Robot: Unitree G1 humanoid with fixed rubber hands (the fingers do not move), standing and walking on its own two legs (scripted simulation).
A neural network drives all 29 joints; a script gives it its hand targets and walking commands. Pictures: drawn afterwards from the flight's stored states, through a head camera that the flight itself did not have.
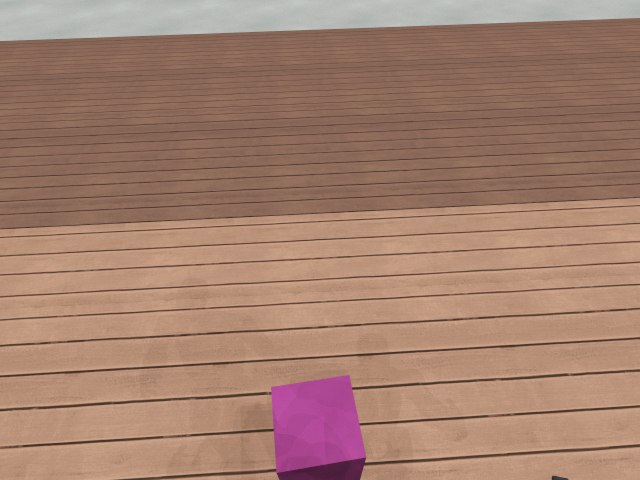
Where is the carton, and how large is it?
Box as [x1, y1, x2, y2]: [271, 375, 365, 479]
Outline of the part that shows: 349,375 271,387 276,472 279,479 359,479 365,459 365,453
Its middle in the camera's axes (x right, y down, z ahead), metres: -0.01 +0.53 +1.05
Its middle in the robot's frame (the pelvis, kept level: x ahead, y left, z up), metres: +0.38 +0.03 -0.66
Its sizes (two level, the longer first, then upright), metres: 0.210 0.200 0.250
